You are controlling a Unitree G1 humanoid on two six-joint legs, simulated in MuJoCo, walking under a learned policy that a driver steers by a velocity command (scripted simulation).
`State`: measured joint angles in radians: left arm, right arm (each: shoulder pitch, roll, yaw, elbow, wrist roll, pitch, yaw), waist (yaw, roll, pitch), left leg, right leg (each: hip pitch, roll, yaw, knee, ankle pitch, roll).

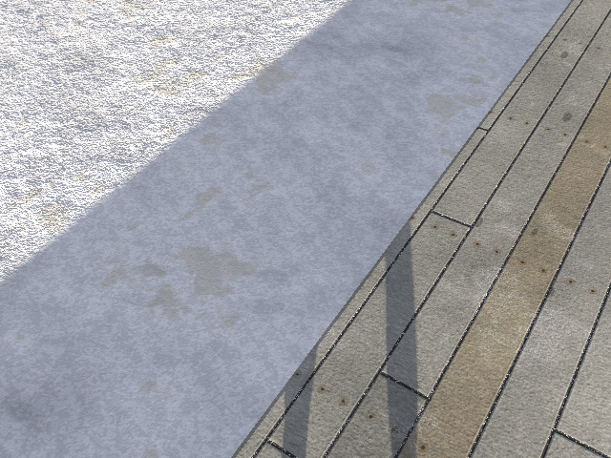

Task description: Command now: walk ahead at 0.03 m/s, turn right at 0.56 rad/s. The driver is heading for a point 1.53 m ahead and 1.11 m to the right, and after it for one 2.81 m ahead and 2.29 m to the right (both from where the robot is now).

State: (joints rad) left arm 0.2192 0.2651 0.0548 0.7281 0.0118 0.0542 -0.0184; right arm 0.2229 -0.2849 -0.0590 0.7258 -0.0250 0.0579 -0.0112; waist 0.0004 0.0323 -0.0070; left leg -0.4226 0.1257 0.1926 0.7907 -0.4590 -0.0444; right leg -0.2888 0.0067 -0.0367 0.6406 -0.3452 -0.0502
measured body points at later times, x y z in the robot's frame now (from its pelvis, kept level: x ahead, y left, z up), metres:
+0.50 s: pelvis -0.01 +0.01 +0.01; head +0.02 +0.03 +0.46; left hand +0.18 +0.25 -0.11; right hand +0.05 -0.29 -0.07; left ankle +0.02 +0.10 -0.72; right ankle -0.04 -0.08 -0.68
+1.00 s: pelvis +0.01 -0.07 +0.02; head +0.00 -0.10 +0.47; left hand +0.24 +0.11 -0.08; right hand -0.06 -0.36 -0.10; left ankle +0.08 +0.06 -0.66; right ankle -0.07 -0.10 -0.72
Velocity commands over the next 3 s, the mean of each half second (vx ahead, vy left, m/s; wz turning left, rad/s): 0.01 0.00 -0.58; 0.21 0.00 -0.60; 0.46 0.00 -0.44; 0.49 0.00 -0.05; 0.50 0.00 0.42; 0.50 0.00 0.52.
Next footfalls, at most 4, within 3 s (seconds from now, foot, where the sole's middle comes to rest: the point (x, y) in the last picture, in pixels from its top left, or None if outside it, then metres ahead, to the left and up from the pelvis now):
0.42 left None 0.06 0.09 -0.76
0.88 right None -0.04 -0.12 -0.76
1.32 left None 0.34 -0.22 -0.76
1.82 right None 0.38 -0.57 -0.76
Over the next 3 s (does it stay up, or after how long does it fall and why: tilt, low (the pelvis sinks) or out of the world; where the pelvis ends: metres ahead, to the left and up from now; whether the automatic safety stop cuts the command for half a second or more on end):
stays up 0.83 -0.81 0.01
